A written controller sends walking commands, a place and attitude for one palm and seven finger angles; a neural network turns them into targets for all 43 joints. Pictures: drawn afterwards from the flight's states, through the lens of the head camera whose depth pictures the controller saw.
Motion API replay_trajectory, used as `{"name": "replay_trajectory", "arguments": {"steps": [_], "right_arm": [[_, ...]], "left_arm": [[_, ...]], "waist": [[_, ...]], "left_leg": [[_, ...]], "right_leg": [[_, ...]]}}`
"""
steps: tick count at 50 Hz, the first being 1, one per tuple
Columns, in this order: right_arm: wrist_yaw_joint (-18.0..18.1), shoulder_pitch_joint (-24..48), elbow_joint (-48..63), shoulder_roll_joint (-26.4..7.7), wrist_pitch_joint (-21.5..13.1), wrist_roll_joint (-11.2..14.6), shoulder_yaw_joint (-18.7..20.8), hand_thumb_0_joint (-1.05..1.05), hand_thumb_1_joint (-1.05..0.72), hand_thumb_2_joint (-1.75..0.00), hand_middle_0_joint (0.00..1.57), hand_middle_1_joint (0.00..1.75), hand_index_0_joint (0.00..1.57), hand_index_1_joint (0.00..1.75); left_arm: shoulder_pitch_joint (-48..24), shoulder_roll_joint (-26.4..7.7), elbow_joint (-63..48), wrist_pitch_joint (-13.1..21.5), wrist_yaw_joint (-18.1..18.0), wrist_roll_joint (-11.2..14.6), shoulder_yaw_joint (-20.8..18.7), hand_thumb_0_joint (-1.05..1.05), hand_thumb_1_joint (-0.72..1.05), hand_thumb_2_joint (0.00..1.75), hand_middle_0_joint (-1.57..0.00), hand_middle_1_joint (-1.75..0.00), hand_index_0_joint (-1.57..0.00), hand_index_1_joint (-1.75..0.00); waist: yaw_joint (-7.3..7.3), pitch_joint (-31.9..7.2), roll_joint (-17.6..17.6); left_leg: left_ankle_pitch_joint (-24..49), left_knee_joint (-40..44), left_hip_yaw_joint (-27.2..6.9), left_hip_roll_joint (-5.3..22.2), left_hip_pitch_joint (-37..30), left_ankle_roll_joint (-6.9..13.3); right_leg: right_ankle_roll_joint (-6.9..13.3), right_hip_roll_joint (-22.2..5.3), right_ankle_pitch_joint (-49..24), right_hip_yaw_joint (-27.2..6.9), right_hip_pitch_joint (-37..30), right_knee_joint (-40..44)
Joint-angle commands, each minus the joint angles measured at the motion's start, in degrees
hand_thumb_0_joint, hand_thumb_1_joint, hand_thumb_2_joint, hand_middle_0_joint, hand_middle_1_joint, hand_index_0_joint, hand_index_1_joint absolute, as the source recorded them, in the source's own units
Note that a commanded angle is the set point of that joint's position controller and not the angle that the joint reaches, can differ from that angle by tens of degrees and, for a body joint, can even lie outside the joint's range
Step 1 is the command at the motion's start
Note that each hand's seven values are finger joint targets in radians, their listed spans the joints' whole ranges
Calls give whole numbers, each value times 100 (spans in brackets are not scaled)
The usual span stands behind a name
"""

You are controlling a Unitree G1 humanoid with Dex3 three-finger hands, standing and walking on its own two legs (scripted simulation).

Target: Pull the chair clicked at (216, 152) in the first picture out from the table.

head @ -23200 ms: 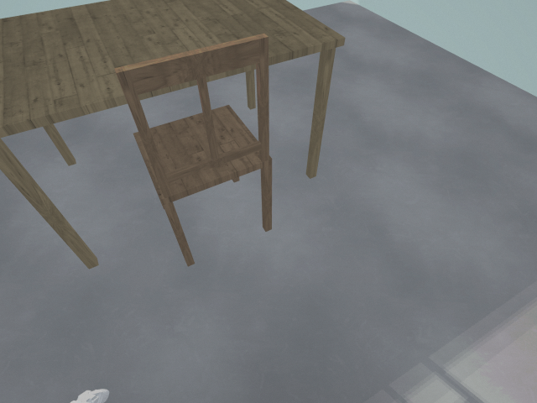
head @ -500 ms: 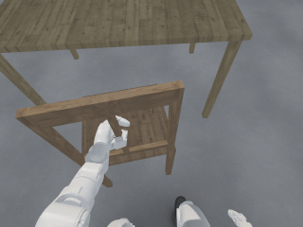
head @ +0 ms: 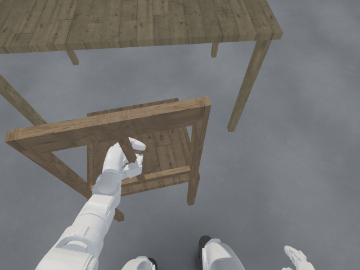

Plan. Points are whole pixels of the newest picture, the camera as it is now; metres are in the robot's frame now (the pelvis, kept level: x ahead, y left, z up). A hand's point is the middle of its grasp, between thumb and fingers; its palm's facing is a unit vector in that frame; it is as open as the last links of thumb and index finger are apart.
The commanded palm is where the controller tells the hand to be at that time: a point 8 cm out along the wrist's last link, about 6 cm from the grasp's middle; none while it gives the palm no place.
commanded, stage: step backward, pulling the chair out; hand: left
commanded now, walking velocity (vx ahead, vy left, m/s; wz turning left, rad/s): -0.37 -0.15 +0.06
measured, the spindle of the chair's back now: (133, 160) +0.39 +0.12 -0.09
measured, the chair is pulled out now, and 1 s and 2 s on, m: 0.28 0.39 0.62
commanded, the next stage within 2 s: stop walking, hand still on the chair in 1.64 s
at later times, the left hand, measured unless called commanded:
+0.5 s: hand (135, 181) +0.32 +0.10 -0.06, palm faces -0.06 -0.98 -0.20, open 5.3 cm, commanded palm +0.31 +0.16 -0.05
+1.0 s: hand (132, 212) +0.24 +0.10 -0.06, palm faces -0.04 -0.98 -0.20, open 5.3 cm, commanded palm +0.23 +0.15 -0.05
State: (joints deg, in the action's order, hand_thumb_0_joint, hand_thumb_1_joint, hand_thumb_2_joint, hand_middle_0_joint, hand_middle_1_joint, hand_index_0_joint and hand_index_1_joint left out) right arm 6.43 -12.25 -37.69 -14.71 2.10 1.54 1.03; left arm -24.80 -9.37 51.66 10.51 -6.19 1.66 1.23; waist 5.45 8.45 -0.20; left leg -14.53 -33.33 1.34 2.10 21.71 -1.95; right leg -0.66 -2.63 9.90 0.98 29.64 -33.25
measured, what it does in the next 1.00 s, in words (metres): walks backwards: right foot, then left foot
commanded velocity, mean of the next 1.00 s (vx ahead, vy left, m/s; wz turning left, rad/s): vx -0.38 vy -0.04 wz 0.04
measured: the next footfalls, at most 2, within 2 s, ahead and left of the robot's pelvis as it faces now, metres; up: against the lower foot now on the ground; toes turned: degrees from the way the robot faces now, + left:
right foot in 0.46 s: +0.04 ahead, -0.13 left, +0.00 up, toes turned -1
left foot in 0.74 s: -0.05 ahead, +0.13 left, +0.00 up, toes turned +2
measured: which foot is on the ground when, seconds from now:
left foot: down 0.00-0.56, up 0.58-0.72, down 0.74-1.00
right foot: down 0.00-0.34, up 0.36-0.44, down 0.46-0.80, up 0.82-0.90, down 0.92-1.00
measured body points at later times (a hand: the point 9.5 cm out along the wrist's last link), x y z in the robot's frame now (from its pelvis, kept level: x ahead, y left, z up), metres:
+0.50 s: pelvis -0.03 -0.01 +0.01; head +0.06 -0.02 +0.44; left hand +0.32 +0.16 -0.04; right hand +0.06 -0.26 -0.13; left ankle -0.03 +0.13 -0.73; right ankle +0.00 -0.13 -0.73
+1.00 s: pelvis -0.11 -0.02 +0.01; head +0.00 -0.03 +0.44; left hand +0.24 +0.16 -0.04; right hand +0.00 -0.25 -0.13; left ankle -0.08 +0.13 -0.73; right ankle -0.09 -0.13 -0.73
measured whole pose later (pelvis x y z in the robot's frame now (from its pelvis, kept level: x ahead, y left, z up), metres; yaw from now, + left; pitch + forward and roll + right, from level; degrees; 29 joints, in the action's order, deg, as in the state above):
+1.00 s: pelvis -0.11 -0.02 +0.01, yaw +0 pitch +3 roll -1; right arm 4.0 -9.1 -39.3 -11.2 2.5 0.2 -0.4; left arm -25.3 -9.5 51.5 11.6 -4.7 1.5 0.3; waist 2.1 11.5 2.3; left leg -13.2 -30.7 -0.1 4.5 19.8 -2.7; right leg 0.8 1.0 12.7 2.5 17.8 -28.0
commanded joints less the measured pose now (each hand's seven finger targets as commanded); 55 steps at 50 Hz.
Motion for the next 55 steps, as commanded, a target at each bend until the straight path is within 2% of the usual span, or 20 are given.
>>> {"name": "replay_trajectory", "arguments": {"steps": [1, 3, 7, 11, 14, 18, 22, 25, 27, 29, 31, 34, 37, 40, 42, 45, 48, 50, 52, 55], "right_arm": [[34, -107, 484, -598, -201, -53, 209, 0, -90, -90, 20, 30, 20, 30], [14, -162, 383, -581, -233, -74, 213, 0, -90, -90, 20, 30, 20, 30], [69, -323, 144, -529, -260, 23, 281, 0, -90, -90, 20, 30, 20, 30], [67, -136, 116, -523, -329, 21, 126, 0, -90, -90, 20, 30, 20, 30], [116, -214, 120, -620, -317, 8, 67, 0, -90, -90, 20, 30, 20, 30], [67, 219, 514, -568, -142, -144, 65, 0, -90, -90, 20, 30, 20, 30], [-86, -244, 242, -591, -219, -152, 213, 0, -90, -90, 20, 30, 20, 30], [-86, -355, 148, -653, -201, -138, 236, 0, -90, -90, 20, 30, 20, 30], [7, -278, 225, -631, -193, -15, 284, 0, -90, -90, 20, 30, 20, 30], [46, 49, 332, -556, -204, 15, 189, 0, -90, -90, 20, 30, 20, 30], [69, 48, 296, -589, -202, -12, 111, 0, -90, -90, 20, 30, 20, 30], [124, 66, 370, -617, -141, -10, 58, 0, -90, -90, 20, 30, 20, 30], [148, 59, 552, -788, -6, -14, 165, 0, -90, -90, 20, 30, 20, 30], [53, 283, 678, -606, 64, -172, 123, 0, -90, -90, 20, 30, 20, 30], [-59, 110, 548, -544, -6, -211, 167, 0, -90, -90, 20, 30, 20, 30], [-159, -239, 331, -575, -137, -161, 214, 0, -90, -90, 20, 30, 20, 30], [-151, -252, 218, -598, -135, -151, 229, 0, -90, -90, 20, 30, 20, 30], [1, -264, 208, -642, -145, -10, 280, 0, -90, -90, 20, 30, 20, 30], [36, 170, 323, -565, -193, 24, 183, 0, -90, -90, 20, 30, 20, 30], [80, 230, 185, -558, -261, -29, 51, 0, -90, -90, 20, 30, 20, 30]], "left_arm": [[-1716, -527, -1297, 470, 37, -214, 29, 0, 90, 90, -50, -145, -50, -145], [-1934, -541, -1210, 526, 55, -269, 120, 0, 90, 90, -50, -145, -50, -145], [-1743, -1009, -730, 578, 20, -215, -199, 0, 90, 90, -50, -145, -50, -145], [-1543, -926, -429, 387, 3, -228, -284, 0, 90, 90, -50, -145, -50, -145], [-1536, -672, -627, 300, 20, -160, -89, 0, 90, 90, -50, -145, -50, -145], [-1911, -358, -1347, 356, 87, -139, 182, 0, 90, 90, -50, -145, -50, -145], [-2003, -384, -1067, 459, 55, -256, 50, 0, 90, 90, -50, -145, -50, -145], [-2058, -685, -912, 592, 68, -329, -38, 0, 90, 90, -50, -145, -50, -145], [-1810, -952, -801, 596, 49, -198, -257, 0, 90, 90, -50, -145, -50, -145], [-1538, -999, -698, 478, 86, -172, -307, 0, 90, 90, -50, -145, -50, -145], [-1305, -1030, -739, 289, 80, -164, -381, 0, 90, 90, -50, -145, -50, -145], [-1080, -850, -1063, 152, 77, -105, -266, 0, 90, 90, -50, -145, -50, -145], [-1148, -587, -1511, 128, 95, -34, 34, 0, 90, 90, -50, -145, -50, -145], [-1512, -412, -2039, 226, 142, -147, 163, 0, 90, 90, -50, -145, -50, -145], [-1472, -448, -1800, 243, 104, -181, 8, 0, 90, 90, -50, -145, -50, -145], [-1771, -533, -1517, 396, 86, -281, -10, 0, 90, 90, -50, -145, -50, -145], [-2056, -749, -1257, 543, 93, -354, -69, 0, 90, 90, -50, -145, -50, -145], [-1744, -1153, -841, 545, 58, -192, -342, 0, 90, 90, -50, -145, -50, -145], [-1556, -1096, -580, 416, 109, -158, -351, 0, 90, 90, -50, -145, -50, -145], [-1435, -1074, -633, 272, 85, -175, -409, 0, 90, 90, -50, -145, -50, -145]], "waist": [[-241, -2462, 687], [-197, -2404, 812], [-185, -3031, -583], [-333, -2747, -894], [-225, -2837, -609], [-324, -2350, 1637], [-206, -2703, 709], [-115, -2836, 647], [-158, -3277, -286], [-366, -3045, -518], [-381, -3000, -549], [-310, -3045, -669], [-251, -2930, -176], [-250, -2684, 1698], [-320, -2549, 1504], [-160, -2817, 847], [-114, -2871, 1001], [-142, -3227, -356], [-390, -2829, -563], [-412, -2753, -486]], "left_leg": [[2427, 579, -696, 1169, -552, 488], [2083, 519, -481, 1015, -515, 283], [-256, -705, 19, 121, -763, -34], [-1364, -1069, -492, -26, -169, 18], [-204, 618, -333, 175, -697, 99], [2315, 1393, -1286, 1514, -367, 747], [5266, 105, -1040, 1414, -2095, 601], [4439, -51, -595, 1024, -1660, 207], [1530, -593, -200, 437, -775, -85], [-1214, -1243, -426, 13, -29, -69], [-1296, -1063, -656, 42, 113, -69], [-379, 28, -476, 123, -314, -37], [2419, 916, -668, 795, -1120, 281], [3482, 1239, -1072, 1426, -1114, 674], [4389, 925, -1264, 1710, -1637, 902], [5779, 95, -980, 1510, -2724, 668], [4624, -1, -555, 1135, -2121, 324], [1817, -577, -91, 505, -1005, -29], [-1220, -1491, -418, 11, -63, -39], [-1187, -1140, -676, 22, 0, -62]], "right_leg": [[67, -117, -1118, -114, -1850, -146], [148, -312, -1516, -233, -1834, -3], [454, -1233, -2197, -1045, -1923, 1129], [739, -1565, -1949, -961, -2176, 1265], [364, -1087, -2017, -452, -2299, 841], [45, -99, 552, -39, -1641, -1087], [181, -111, -791, -166, -1516, 127], [279, -452, -3316, -359, -2298, 505], [558, -1098, -4910, -812, -3230, 529], [804, -1715, -4735, -1127, -3051, 853], [911, -1778, -4657, -989, -3136, 728], [619, -1413, -4341, -589, -3198, 576], [56, -490, -2642, -110, -2525, 426], [35, -50, -71, 22, -1821, -814], [141, 41, 1317, -65, -1223, -820], [160, -3, -341, -109, -1412, 355], [231, -319, -2465, -282, -2098, 759], [448, -1009, -5134, -740, -3275, 641], [725, -1728, -4856, -1079, -2869, 910], [878, -1710, -4433, -791, -2920, 752]]}}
